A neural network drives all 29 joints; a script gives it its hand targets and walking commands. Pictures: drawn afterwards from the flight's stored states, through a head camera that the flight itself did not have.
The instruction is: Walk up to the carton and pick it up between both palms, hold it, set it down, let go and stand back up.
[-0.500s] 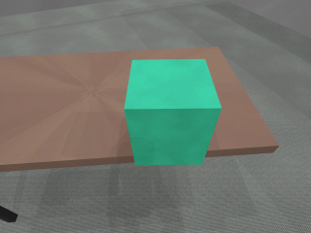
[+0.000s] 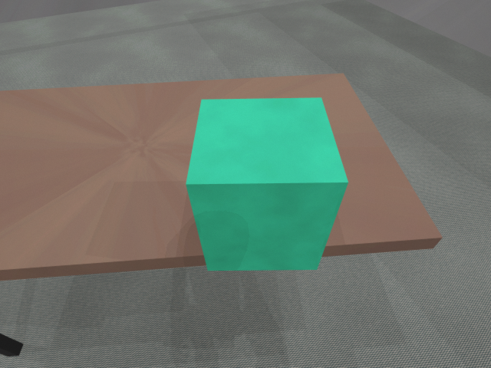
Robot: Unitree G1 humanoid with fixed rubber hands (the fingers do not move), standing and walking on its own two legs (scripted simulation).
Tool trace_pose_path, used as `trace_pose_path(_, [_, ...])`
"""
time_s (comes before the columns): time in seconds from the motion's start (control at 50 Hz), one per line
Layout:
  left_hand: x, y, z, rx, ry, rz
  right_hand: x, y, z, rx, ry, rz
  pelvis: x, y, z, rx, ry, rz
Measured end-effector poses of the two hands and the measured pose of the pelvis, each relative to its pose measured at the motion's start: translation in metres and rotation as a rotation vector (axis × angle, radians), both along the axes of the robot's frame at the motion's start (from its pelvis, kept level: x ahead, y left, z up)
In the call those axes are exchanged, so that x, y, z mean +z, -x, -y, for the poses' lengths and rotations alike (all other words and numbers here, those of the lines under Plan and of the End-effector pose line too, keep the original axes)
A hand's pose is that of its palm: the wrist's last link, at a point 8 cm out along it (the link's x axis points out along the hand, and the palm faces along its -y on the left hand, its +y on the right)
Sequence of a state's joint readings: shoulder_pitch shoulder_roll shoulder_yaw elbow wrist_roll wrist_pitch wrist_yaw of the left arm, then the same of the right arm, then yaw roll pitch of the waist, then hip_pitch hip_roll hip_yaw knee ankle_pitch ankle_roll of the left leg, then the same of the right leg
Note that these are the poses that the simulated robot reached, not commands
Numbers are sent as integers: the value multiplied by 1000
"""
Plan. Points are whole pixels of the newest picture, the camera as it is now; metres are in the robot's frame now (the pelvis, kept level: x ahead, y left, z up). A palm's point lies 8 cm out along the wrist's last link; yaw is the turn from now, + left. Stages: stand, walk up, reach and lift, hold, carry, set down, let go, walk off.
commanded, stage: stand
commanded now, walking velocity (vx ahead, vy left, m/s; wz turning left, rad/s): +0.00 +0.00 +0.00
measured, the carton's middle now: (261, 188) +0.41 -0.01 +0.07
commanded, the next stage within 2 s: reach and lift in 0.90 s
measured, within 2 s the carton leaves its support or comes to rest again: neither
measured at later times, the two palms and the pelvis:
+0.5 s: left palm out of the picture -0.02 +0.18 -0.15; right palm out of the picture -0.01 -0.21 -0.16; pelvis +0.02 -0.01 +0.00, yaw -1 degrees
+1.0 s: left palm out of the picture +0.02 +0.20 -0.16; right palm out of the picture +0.03 -0.24 -0.16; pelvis +0.00 -0.02 -0.02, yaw +0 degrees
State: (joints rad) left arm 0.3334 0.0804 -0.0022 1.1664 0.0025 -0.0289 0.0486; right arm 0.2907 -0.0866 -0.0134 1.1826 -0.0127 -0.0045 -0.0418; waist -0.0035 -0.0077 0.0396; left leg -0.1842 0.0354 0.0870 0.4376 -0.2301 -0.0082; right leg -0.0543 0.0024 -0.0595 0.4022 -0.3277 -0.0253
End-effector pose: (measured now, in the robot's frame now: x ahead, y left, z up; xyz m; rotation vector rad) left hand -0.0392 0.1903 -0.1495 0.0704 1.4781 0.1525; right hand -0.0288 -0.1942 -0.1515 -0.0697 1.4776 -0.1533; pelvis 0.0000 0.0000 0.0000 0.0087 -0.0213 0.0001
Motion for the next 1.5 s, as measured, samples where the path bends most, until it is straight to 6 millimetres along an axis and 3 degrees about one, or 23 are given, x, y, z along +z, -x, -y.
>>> trace_pose_path(0.22, [2,1,7,2,4,-36,0,-9,6,-2,3,-13,0,-8,4,-4,-2,-9])
trace_pose_path(0.54, [1,-16,8,-10,-17,-12,-4,-19,14,-12,3,-12,-2,-19,12,-12,-5,-4])
trace_pose_path(0.94, [0,-19,13,-7,-14,-48,-5,-18,21,-34,-5,-31,-3,-17,20,-14,-7,-25])
trace_pose_path(0.96, [-5,-30,11,-8,-18,-75,-7,-26,29,-67,9,-33,-6,-12,20,-8,-11,-59])
trace_pose_path(1.0, [-14,-57,-13,-18,-69,-139,-13,-56,46,-98,22,-17,-16,0,23,0,-16,-96])
trace_pose_path(1.04, [-19,-102,-31,-2,-116,-133,-14,-101,58,-97,20,44,-25,11,25,13,-23,-130])
trace_pose_path(1.08, [-18,-158,-37,18,-104,-53,-11,-150,59,-72,3,116,-33,19,25,33,-17,-179])
trace_pose_path(1.12, [-13,-211,-32,21,-44,52,-8,-189,49,-49,-12,149,-41,24,25,55,-2,-232])
trace_pose_path(1.16, [-5,-250,-20,-2,32,136,-5,-212,33,-49,-13,163,-44,27,24,63,16,-273])
trace_pose_path(1.22, [10,-270,5,-84,102,198,5,-220,3,-63,-6,210,-35,28,22,44,26,-291])
trace_pose_path(1.28, [28,-252,23,-150,91,235,16,-204,-17,-66,-23,271,-16,26,19,3,15,-268])
trace_pose_path(1.34, [37,-205,31,-147,62,196,19,-169,-18,-58,-30,262,-1,23,15,-35,5,-240])
trace_pose_path(1.4, [38,-157,23,-87,24,136,16,-134,2,-24,-8,249,3,26,12,-49,9,-214])
trace_pose_path(1.44, [36,-135,14,-37,-3,107,18,-120,22,9,19,246,4,34,11,-40,9,-197])
trace_pose_path(1.5, [35,-130,1,-12,-23,125,29,-121,48,24,58,290,2,49,12,-27,5,-175])
